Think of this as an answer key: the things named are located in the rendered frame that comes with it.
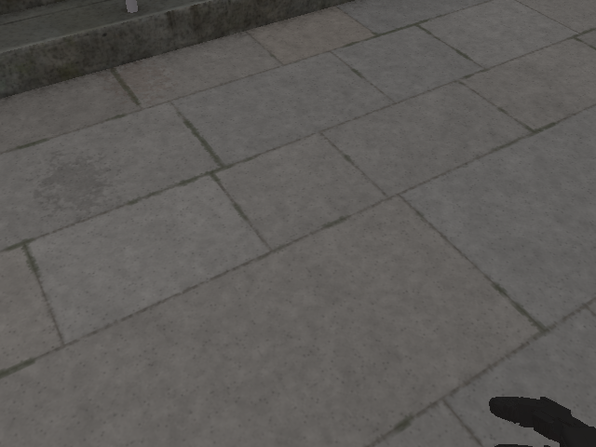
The robot right hand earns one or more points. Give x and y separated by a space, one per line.
547 417

